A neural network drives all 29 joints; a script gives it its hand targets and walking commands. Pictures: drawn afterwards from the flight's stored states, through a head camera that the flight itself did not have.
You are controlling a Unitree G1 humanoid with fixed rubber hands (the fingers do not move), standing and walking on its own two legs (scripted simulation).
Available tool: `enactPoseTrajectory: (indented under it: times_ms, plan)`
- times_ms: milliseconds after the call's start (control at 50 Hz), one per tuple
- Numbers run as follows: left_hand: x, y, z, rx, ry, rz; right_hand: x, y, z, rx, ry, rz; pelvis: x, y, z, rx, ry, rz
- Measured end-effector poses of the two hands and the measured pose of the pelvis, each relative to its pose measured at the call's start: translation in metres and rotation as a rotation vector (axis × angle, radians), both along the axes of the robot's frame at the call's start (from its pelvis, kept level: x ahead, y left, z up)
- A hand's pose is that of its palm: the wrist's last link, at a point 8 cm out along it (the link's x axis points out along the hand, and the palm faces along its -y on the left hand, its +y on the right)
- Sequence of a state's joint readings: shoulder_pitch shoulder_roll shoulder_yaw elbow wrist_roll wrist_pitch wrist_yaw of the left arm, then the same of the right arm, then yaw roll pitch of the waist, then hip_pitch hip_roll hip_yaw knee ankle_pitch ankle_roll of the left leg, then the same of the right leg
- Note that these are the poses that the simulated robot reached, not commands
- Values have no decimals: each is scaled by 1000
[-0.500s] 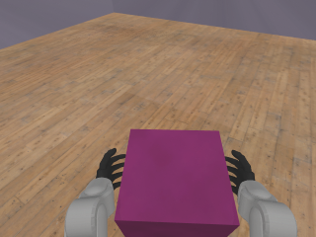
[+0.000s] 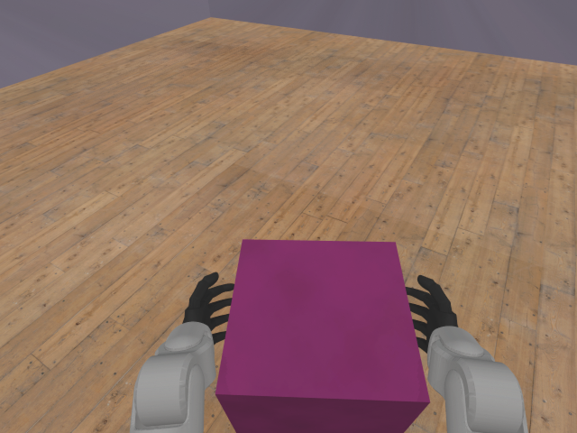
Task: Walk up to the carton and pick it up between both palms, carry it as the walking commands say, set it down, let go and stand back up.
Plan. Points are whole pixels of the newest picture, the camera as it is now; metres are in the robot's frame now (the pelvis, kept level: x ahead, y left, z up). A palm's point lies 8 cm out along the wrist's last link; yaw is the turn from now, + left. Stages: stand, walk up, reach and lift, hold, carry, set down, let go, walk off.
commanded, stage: carry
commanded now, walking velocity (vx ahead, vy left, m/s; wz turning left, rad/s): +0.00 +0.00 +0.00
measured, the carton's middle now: (316, 350) +0.27 -0.01 +0.00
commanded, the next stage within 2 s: none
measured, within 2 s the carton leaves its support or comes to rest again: neither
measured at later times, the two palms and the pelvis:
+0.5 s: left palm (211, 328) +0.28 +0.14 +0.04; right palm (428, 334) +0.27 -0.16 +0.04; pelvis +0.00 +0.00 +0.00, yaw +0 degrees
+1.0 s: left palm (208, 329) +0.28 +0.15 +0.04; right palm (425, 334) +0.27 -0.15 +0.04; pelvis +0.01 +0.00 +0.00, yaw -1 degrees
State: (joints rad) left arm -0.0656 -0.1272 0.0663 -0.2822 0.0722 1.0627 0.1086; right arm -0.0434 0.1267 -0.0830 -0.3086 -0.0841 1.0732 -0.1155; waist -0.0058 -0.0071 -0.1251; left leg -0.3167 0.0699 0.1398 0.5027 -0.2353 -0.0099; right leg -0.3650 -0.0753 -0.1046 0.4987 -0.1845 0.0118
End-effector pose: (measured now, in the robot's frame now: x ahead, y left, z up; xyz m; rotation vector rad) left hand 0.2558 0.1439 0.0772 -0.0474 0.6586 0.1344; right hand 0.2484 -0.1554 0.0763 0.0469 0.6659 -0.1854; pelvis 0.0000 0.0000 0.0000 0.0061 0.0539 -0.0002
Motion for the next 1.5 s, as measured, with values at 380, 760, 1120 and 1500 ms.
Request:
enactPoseTrajectory:
  times_ms: [380,760,1120,1500]
  plan:
    - [23,-4,-38,53,23,-42,21,-3,-39,-52,27,35,3,-2,-1,-2,-11,-3]
    - [31,-1,-41,55,-22,-49,28,0,-41,-64,-17,40,6,1,0,-6,-13,-10]
    - [26,2,-39,63,-19,-54,24,3,-37,-70,-14,44,5,4,1,-4,0,-10]
    - [21,1,-36,66,-15,-50,22,2,-34,-61,-11,46,4,2,2,-2,6,-9]
